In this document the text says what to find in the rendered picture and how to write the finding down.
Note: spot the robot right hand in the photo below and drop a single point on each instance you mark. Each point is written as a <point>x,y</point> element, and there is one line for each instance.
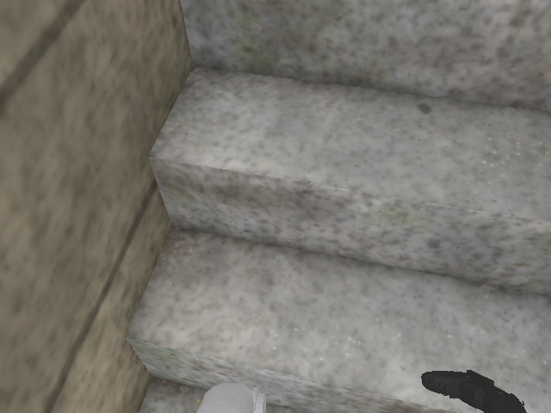
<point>473,389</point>

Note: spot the left robot thigh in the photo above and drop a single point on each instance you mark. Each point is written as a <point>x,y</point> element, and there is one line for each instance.
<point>233,398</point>

